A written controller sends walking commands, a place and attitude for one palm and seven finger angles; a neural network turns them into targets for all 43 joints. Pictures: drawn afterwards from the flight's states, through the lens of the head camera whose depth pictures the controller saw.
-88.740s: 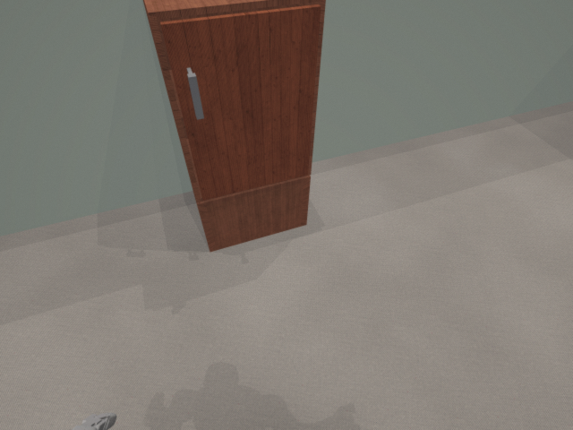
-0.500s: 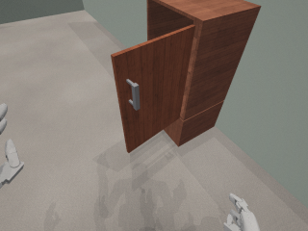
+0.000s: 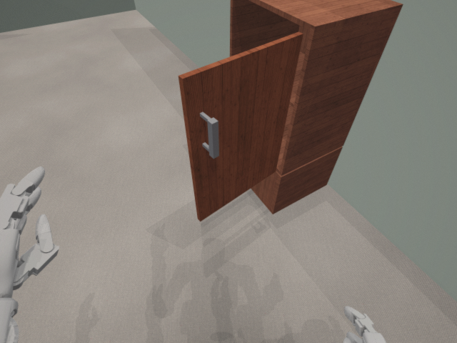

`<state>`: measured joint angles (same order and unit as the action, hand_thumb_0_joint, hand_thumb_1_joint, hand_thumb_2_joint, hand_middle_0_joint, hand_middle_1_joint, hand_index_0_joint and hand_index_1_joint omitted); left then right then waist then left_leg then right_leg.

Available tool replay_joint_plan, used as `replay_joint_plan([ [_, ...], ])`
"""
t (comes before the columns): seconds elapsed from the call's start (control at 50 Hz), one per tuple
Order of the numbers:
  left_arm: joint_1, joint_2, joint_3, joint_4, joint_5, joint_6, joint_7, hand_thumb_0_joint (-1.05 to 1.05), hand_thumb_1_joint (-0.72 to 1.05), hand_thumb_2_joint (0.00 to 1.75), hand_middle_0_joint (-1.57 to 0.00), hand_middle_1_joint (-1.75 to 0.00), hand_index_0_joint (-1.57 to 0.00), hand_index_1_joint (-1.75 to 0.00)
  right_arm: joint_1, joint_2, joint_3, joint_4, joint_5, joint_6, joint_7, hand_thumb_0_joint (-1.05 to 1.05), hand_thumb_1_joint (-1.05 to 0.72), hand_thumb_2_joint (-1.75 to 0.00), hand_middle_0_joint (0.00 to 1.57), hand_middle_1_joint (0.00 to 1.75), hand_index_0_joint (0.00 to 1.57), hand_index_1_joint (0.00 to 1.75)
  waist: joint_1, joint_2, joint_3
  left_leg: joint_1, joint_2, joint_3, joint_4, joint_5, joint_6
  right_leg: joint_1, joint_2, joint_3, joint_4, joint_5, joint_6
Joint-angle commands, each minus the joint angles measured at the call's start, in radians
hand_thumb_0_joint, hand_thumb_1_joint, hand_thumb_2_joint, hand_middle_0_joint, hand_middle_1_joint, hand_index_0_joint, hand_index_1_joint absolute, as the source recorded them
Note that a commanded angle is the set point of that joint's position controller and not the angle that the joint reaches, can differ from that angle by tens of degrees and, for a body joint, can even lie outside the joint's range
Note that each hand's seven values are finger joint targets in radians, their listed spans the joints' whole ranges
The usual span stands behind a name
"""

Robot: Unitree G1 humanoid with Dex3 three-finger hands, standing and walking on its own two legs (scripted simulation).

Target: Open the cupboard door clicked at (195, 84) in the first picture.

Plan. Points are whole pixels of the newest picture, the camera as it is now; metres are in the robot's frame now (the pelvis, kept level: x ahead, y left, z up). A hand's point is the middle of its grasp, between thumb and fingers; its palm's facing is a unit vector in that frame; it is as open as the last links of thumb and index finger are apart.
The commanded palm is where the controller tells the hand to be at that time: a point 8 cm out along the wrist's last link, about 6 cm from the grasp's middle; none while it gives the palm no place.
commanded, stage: let the arm hang, fingers relaxed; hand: left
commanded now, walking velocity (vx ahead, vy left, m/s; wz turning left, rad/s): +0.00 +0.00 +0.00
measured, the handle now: (209, 135) +0.62 +0.10 -0.01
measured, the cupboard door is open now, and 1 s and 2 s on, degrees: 98 98 98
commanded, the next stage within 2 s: look to check the result in 1.06 s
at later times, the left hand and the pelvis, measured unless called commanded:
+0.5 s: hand out of the picture -0.03 +0.20 -0.17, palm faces +0.03 -0.97 -0.26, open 7.3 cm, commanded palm none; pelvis -0.01 -0.02 +0.00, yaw +2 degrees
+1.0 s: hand out of the picture +0.11 +0.20 -0.15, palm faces +0.01 -0.96 -0.28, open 7.3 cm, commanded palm none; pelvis +0.02 -0.01 +0.01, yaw +1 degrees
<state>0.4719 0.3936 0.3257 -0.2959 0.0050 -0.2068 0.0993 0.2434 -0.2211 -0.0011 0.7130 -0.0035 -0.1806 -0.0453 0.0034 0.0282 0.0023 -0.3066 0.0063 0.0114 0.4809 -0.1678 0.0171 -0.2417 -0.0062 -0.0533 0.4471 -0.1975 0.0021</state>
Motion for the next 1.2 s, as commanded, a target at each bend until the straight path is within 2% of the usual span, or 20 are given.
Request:
replay_joint_plan([
  [0.0,-0.089,0.002,-0.197,0.498,0.031,0.194,-0.103,0.00,0.90,0.90,-0.20,-0.30,-0.20,-0.30,-0.066,-0.232,-0.080,0.036,0.004,0.072,0.043,0.00,-0.90,-0.90,0.20,0.30,0.20,0.30,-0.024,-0.017,-0.068,-0.034,0.134,-0.152,-0.003,0.167,0.035,-0.064,-0.071,0.057,0.057,-0.038,-0.041],
  [0.02,-0.116,0.010,-0.203,0.545,0.033,0.192,-0.103,0.00,0.90,0.90,-0.20,-0.30,-0.20,-0.30,-0.083,-0.239,-0.071,0.036,-0.003,0.087,0.044,0.00,-0.90,-0.90,0.20,0.30,0.20,0.30,-0.016,-0.053,-0.065,-0.065,0.134,-0.180,-0.023,0.130,0.049,-0.041,-0.062,0.062,0.071,-0.060,-0.043],
  [0.04,-0.135,0.028,-0.210,0.597,0.036,0.189,-0.102,0.00,0.90,0.90,-0.20,-0.30,-0.20,-0.30,-0.086,-0.243,-0.066,0.039,-0.009,0.098,0.045,0.00,-0.90,-0.90,0.20,0.30,0.20,0.30,-0.009,-0.123,-0.088,-0.059,0.127,-0.188,-0.023,0.138,0.049,-0.003,-0.061,0.074,0.072,-0.036,-0.051],
  [0.08,-0.189,0.056,-0.220,0.707,0.036,0.188,-0.101,0.00,0.90,0.90,-0.20,-0.30,-0.20,-0.30,-0.100,-0.249,-0.062,0.063,-0.016,0.116,0.047,0.00,-0.90,-0.90,0.20,0.30,0.20,0.30,-0.006,-0.194,-0.093,-0.052,0.094,-0.164,-0.006,0.084,0.044,0.009,-0.095,0.107,0.032,-0.030,-0.070],
  [0.12,-0.242,0.067,-0.237,0.823,0.031,0.194,-0.098,0.00,0.90,0.90,-0.20,-0.30,-0.20,-0.30,-0.102,-0.236,-0.055,0.094,-0.019,0.136,0.048,0.00,-0.90,-0.90,0.20,0.30,0.20,0.30,-0.014,-0.176,-0.077,-0.008,0.063,-0.134,0.007,0.059,0.033,-0.023,-0.126,0.132,-0.011,-0.051,-0.084],
  [0.16,-0.274,0.063,-0.258,0.925,0.024,0.200,-0.093,0.00,0.90,0.90,-0.20,-0.30,-0.20,-0.30,-0.105,-0.219,-0.043,0.123,-0.025,0.154,0.049,0.00,-0.90,-0.90,0.20,0.30,0.20,0.30,-0.018,-0.054,-0.041,0.022,0.056,-0.122,-0.016,0.043,0.023,-0.054,-0.128,0.139,-0.033,-0.095,-0.086],
  [0.2,-0.271,0.057,-0.270,1.014,0.019,0.202,-0.091,0.00,0.90,0.90,-0.20,-0.30,-0.20,-0.30,-0.113,-0.213,-0.037,0.154,-0.027,0.164,0.047,0.00,-0.90,-0.90,0.20,0.30,0.20,0.30,-0.009,0.064,-0.025,0.010,0.069,-0.141,-0.081,-0.014,0.022,-0.027,-0.103,0.126,-0.036,-0.140,-0.069],
  [0.22,-0.262,0.059,-0.273,1.058,0.017,0.202,-0.091,0.00,0.90,0.90,-0.20,-0.30,-0.20,-0.30,-0.117,-0.213,-0.035,0.168,-0.026,0.167,0.045,0.00,-0.90,-0.90,0.20,0.30,0.20,0.30,-0.004,0.094,-0.022,0.005,0.072,-0.147,-0.104,-0.056,0.022,-0.013,-0.096,0.128,-0.044,-0.153,-0.066],
  [0.28,-0.245,0.047,-0.279,1.167,0.013,0.198,-0.091,0.00,0.90,0.90,-0.20,-0.30,-0.20,-0.30,-0.098,-0.197,-0.033,0.214,-0.021,0.175,0.038,0.00,-0.90,-0.90,0.20,0.30,0.20,0.30,-0.004,0.083,-0.024,0.022,0.065,-0.142,-0.123,-0.120,0.016,0.006,-0.099,0.131,-0.089,-0.178,-0.069],
  [0.32,-0.241,0.035,-0.276,1.221,0.012,0.196,-0.091,0.00,0.90,0.90,-0.20,-0.30,-0.20,-0.30,-0.077,-0.184,-0.036,0.246,-0.022,0.180,0.034,0.00,-0.90,-0.90,0.20,0.30,0.20,0.30,-0.008,0.100,-0.018,0.043,0.060,-0.130,-0.118,-0.139,0.014,-0.007,-0.108,0.138,-0.122,-0.201,-0.075],
  [0.34,-0.239,0.042,-0.276,1.242,0.011,0.195,-0.091,0.00,0.90,0.90,-0.20,-0.30,-0.20,-0.30,-0.068,-0.193,-0.039,0.255,-0.020,0.184,0.032,0.00,-0.90,-0.90,0.20,0.30,0.20,0.30,-0.010,0.067,-0.008,0.064,0.062,-0.126,-0.109,-0.141,0.012,-0.024,-0.109,0.135,-0.141,-0.220,-0.077],
  [0.42,-0.260,0.038,-0.277,1.312,0.009,0.197,-0.092,0.00,0.90,0.90,-0.20,-0.30,-0.20,-0.30,-0.027,-0.181,-0.043,0.309,-0.020,0.191,0.029,0.00,-0.90,-0.90,0.20,0.30,0.20,0.30,-0.021,0.003,0.041,0.080,0.056,-0.114,-0.097,-0.145,0.011,-0.071,-0.118,0.137,-0.187,-0.286,-0.083],
  [0.44,-0.258,0.039,-0.276,1.322,0.010,0.197,-0.091,0.00,0.90,0.90,-0.20,-0.30,-0.20,-0.30,-0.020,-0.183,-0.046,0.313,-0.019,0.193,0.028,0.00,-0.90,-0.90,0.20,0.30,0.20,0.30,-0.020,-0.033,0.049,0.088,0.057,-0.108,-0.088,-0.137,0.013,-0.080,-0.120,0.135,-0.203,-0.300,-0.084],
  [0.5,-0.282,0.043,-0.276,1.348,0.008,0.198,-0.090,0.00,0.90,0.90,-0.20,-0.30,-0.20,-0.30,-0.003,-0.181,-0.045,0.341,-0.021,0.192,0.027,0.00,-0.90,-0.90,0.20,0.30,0.20,0.30,-0.025,-0.053,0.051,0.102,0.056,-0.104,-0.078,-0.111,0.014,-0.082,-0.127,0.130,-0.205,-0.297,-0.088],
  [0.64,-0.287,0.050,-0.276,1.383,0.005,0.196,-0.086,0.00,0.90,0.90,-0.20,-0.30,-0.20,-0.30,-0.047,-0.195,-0.041,0.366,-0.019,0.181,0.026,0.00,-0.90,-0.90,0.20,0.30,0.20,0.30,-0.002,-0.024,0.046,0.080,0.084,-0.133,-0.145,-0.036,0.023,0.011,-0.107,0.101,-0.156,-0.163,-0.073],
  [0.7,-0.302,0.052,-0.277,1.388,0.005,0.193,-0.085,0.00,0.90,0.90,-0.20,-0.30,-0.20,-0.30,-0.061,-0.195,-0.037,0.375,-0.020,0.175,0.026,0.00,-0.90,-0.90,0.20,0.30,0.20,0.30,0.000,-0.043,0.027,0.088,0.091,-0.133,-0.158,0.025,0.020,0.054,-0.112,0.089,-0.144,-0.090,-0.064],
  [0.86,-0.344,0.057,-0.277,1.381,0.006,0.185,-0.082,0.00,0.90,0.90,-0.20,-0.30,-0.20,-0.30,-0.109,-0.203,-0.034,0.380,-0.020,0.167,0.027,0.00,-0.90,-0.90,0.20,0.30,0.20,0.30,0.001,-0.016,0.004,0.129,0.096,-0.124,-0.173,0.119,0.013,0.095,-0.118,0.088,-0.142,0.026,-0.053],
  [0.96,-0.365,0.061,-0.275,1.375,0.007,0.181,-0.081,0.00,0.90,0.90,-0.20,-0.30,-0.20,-0.30,-0.131,-0.214,-0.035,0.379,-0.020,0.163,0.027,0.00,-0.90,-0.90,0.20,0.30,0.20,0.30,-0.001,-0.014,-0.011,0.151,0.100,-0.120,-0.181,0.158,0.010,0.119,-0.123,0.087,-0.150,0.074,-0.049],
  [1.18,-0.374,0.067,-0.275,1.377,0.006,0.179,-0.083,0.00,0.90,0.90,-0.20,-0.30,-0.20,-0.30,-0.152,-0.233,-0.032,0.375,-0.019,0.164,0.025,0.00,-0.90,-0.90,0.20,0.30,0.20,0.30,-0.006,-0.014,-0.013,0.184,0.102,-0.113,-0.191,0.154,0.005,0.123,-0.123,0.094,-0.178,0.077,-0.048],
])
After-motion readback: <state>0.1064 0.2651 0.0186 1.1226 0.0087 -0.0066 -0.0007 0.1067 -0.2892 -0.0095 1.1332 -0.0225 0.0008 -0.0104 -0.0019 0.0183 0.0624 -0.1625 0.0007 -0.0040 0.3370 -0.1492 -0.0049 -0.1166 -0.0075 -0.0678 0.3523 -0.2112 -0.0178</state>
